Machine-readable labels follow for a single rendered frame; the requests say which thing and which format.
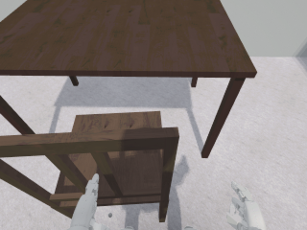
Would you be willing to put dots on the left robot hand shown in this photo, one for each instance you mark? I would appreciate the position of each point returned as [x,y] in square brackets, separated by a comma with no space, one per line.
[85,210]

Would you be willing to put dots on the right robot hand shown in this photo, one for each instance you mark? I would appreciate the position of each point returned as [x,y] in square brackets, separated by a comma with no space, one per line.
[250,216]

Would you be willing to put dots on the chair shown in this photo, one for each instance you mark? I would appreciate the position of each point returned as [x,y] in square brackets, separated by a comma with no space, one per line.
[131,152]

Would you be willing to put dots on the table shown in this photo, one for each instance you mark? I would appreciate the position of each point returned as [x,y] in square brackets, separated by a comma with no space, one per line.
[125,38]

